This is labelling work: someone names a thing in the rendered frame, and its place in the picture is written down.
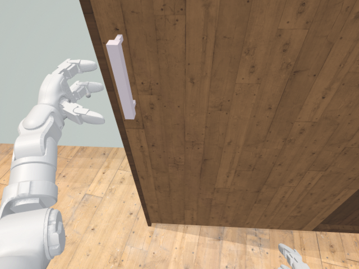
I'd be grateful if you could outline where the wardrobe door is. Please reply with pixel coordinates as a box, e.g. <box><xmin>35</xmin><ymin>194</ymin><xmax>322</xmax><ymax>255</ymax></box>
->
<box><xmin>320</xmin><ymin>189</ymin><xmax>359</xmax><ymax>226</ymax></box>
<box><xmin>90</xmin><ymin>0</ymin><xmax>359</xmax><ymax>231</ymax></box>

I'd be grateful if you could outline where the left robot hand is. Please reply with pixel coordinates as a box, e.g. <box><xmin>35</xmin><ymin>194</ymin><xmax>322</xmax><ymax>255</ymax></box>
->
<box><xmin>37</xmin><ymin>59</ymin><xmax>105</xmax><ymax>125</ymax></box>

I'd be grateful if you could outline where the handle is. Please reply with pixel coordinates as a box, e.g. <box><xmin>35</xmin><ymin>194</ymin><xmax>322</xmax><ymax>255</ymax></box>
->
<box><xmin>106</xmin><ymin>35</ymin><xmax>136</xmax><ymax>119</ymax></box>

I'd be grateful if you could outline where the right robot hand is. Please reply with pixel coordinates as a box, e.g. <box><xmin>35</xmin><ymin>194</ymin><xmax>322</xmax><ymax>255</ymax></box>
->
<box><xmin>278</xmin><ymin>243</ymin><xmax>310</xmax><ymax>269</ymax></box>

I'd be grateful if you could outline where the left robot upper arm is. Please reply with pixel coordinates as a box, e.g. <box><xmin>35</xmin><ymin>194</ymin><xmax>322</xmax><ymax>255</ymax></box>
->
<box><xmin>0</xmin><ymin>208</ymin><xmax>66</xmax><ymax>269</ymax></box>

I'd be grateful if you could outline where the left robot forearm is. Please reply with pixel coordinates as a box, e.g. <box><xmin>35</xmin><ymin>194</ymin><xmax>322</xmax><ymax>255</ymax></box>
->
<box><xmin>0</xmin><ymin>104</ymin><xmax>65</xmax><ymax>219</ymax></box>

